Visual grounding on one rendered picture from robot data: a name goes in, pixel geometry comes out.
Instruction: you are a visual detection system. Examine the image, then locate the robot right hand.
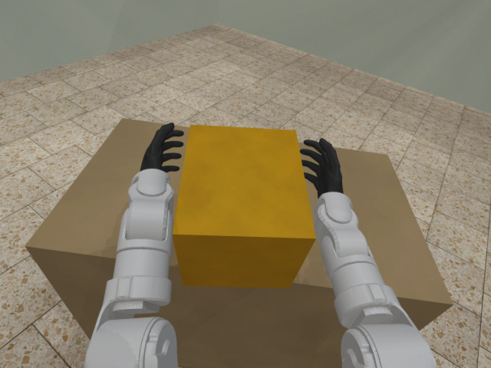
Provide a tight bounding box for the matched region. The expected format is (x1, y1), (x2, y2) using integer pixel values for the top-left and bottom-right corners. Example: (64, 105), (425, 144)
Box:
(300, 138), (344, 198)

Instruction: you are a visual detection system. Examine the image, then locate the robot left hand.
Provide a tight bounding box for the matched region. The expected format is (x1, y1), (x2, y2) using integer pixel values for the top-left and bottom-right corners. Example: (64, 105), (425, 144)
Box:
(140, 123), (184, 173)

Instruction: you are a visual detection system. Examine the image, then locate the right robot upper arm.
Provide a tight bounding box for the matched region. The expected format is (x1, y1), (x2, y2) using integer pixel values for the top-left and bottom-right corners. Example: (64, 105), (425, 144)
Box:
(341, 324), (436, 368)

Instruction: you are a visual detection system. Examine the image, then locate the right robot forearm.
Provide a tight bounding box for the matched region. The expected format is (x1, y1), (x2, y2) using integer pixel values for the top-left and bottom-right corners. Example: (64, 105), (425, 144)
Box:
(313, 192), (437, 368)

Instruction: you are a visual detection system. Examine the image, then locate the pedestal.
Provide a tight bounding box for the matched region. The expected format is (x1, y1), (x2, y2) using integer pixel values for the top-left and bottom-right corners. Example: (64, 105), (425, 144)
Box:
(25, 118), (454, 368)

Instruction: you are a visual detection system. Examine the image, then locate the carton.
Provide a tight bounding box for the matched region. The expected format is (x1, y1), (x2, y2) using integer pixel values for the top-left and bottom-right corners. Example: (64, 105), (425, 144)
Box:
(173, 125), (316, 288)

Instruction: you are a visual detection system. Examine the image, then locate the left robot forearm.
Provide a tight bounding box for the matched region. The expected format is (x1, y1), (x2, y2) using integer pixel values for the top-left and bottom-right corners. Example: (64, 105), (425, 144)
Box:
(84, 169), (174, 368)

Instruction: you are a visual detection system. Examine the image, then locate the left robot upper arm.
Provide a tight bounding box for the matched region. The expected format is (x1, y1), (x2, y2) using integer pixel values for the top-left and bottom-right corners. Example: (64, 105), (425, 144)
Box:
(85, 317), (178, 368)

